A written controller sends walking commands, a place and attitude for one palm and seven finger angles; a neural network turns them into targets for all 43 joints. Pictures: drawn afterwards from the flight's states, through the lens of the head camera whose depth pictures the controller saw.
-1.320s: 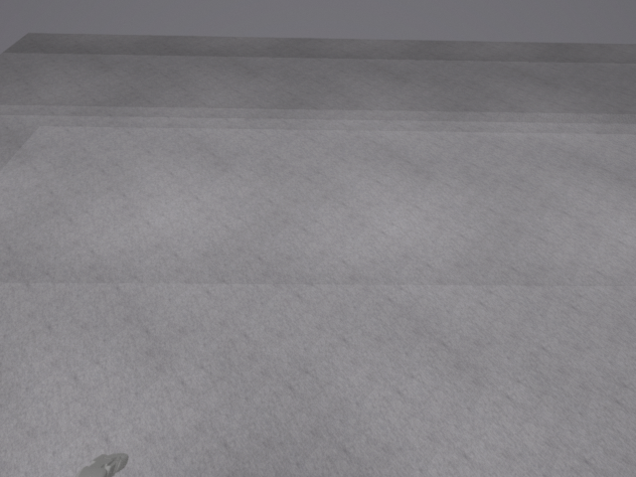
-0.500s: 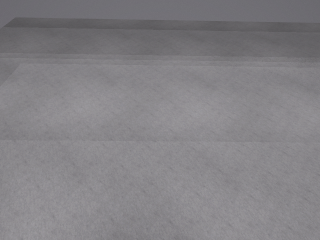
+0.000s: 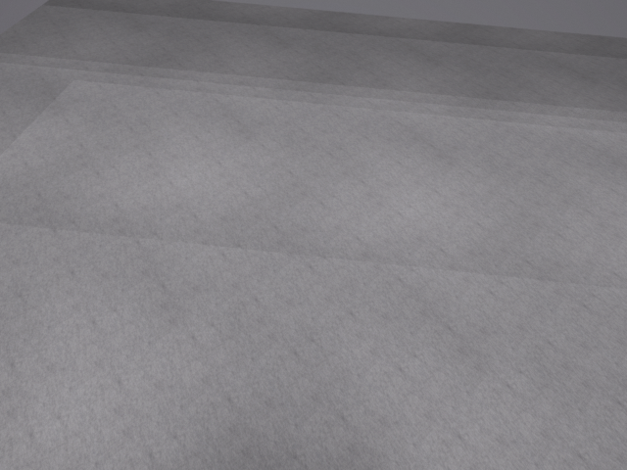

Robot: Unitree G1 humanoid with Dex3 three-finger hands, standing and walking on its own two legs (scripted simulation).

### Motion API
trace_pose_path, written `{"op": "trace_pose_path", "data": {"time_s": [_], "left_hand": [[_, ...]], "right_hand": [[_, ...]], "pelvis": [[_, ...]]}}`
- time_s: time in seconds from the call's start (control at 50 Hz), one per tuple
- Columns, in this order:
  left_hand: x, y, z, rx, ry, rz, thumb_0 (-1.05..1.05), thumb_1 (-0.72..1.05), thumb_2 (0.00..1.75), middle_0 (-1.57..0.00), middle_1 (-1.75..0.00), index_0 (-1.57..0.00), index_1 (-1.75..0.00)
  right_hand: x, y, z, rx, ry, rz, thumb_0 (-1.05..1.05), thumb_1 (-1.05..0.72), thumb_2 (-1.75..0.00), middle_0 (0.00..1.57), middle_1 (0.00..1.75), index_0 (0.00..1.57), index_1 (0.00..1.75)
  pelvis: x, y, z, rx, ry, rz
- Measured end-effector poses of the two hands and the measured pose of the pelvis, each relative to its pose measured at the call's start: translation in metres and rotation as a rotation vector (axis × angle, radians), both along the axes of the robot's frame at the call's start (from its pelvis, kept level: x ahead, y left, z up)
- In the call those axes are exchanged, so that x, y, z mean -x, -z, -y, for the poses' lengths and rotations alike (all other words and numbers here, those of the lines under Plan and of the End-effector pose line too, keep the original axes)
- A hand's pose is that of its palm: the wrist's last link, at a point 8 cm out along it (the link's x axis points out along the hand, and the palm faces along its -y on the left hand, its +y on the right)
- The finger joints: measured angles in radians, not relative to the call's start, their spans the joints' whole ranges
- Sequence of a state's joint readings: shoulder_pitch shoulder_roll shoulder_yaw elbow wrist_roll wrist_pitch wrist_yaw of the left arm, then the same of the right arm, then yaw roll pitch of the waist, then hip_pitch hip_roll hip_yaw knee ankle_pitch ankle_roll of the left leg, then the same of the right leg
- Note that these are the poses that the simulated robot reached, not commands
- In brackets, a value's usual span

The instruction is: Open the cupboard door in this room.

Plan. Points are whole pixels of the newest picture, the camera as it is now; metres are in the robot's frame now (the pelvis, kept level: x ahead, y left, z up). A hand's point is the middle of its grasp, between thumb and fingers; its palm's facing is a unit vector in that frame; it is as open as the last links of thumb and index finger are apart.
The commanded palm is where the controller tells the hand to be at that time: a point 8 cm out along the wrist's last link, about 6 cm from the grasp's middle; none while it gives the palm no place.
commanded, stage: turn or walk to find it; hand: left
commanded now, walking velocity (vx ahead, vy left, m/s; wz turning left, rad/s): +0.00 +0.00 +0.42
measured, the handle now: out of the picture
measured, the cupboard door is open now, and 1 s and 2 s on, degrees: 0 0 0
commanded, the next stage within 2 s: none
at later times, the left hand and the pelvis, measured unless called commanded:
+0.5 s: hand out of the picture -0.03 +0.18 -0.15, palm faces +0.25 -0.93 -0.26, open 7.4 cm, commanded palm none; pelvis -0.04 -0.03 +0.01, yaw +15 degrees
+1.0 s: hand out of the picture -0.09 +0.23 -0.15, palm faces +0.45 -0.86 -0.24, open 7.4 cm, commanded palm none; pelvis -0.08 +0.01 +0.02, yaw +26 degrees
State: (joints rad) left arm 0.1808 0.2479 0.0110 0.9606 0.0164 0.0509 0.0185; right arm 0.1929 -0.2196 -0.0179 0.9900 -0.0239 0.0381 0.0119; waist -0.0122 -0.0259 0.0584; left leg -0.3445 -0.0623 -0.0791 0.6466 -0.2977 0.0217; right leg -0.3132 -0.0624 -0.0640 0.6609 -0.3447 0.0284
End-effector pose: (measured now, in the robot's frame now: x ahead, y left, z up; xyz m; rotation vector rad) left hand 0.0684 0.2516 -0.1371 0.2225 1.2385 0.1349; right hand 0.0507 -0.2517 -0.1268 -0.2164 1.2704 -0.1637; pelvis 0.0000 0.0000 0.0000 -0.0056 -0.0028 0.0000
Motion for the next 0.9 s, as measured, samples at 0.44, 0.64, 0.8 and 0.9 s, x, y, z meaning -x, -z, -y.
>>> {"op": "trace_pose_path", "data": {"time_s": [0.44,0.64,0.8,0.9], "left_hand": [[0.096,-0.028,0.029,-0.041,-0.235,0.045,0.00,0.90,0.90,-0.20,-0.30,-0.20,-0.30],[0.176,0.009,0.005,0.027,-0.388,-0.047,0.00,0.90,0.90,-0.20,-0.30,-0.20,-0.30],[0.203,0.000,-0.018,0.031,-0.453,-0.078,0.01,0.91,0.90,-0.20,-0.30,-0.20,-0.30],[0.196,-0.012,-0.024,0.014,-0.474,-0.016,0.01,0.91,0.90,-0.20,-0.30,-0.20,-0.30]], "right_hand": [[-0.017,-0.005,0.035,-0.002,-0.144,0.004,0.01,-0.91,-0.90,0.20,0.30,0.20,0.30],[-0.062,-0.014,-0.023,0.045,-0.335,0.075,0.01,-0.91,-0.90,0.19,0.30,0.20,0.30],[-0.056,-0.029,-0.070,0.016,-0.402,0.114,0.01,-0.91,-0.90,0.20,0.30,0.20,0.30],[-0.041,-0.025,-0.077,-0.013,-0.412,0.086,0.01,-0.91,-0.90,0.20,0.30,0.20,0.30]], "pelvis": [[0.033,-0.012,0.033,-0.023,-0.230,0.019],[0.052,0.002,0.000,-0.003,-0.334,0.004],[0.066,-0.012,-0.014,0.015,-0.369,0.010],[0.073,-0.017,-0.016,0.018,-0.407,0.012]]}}
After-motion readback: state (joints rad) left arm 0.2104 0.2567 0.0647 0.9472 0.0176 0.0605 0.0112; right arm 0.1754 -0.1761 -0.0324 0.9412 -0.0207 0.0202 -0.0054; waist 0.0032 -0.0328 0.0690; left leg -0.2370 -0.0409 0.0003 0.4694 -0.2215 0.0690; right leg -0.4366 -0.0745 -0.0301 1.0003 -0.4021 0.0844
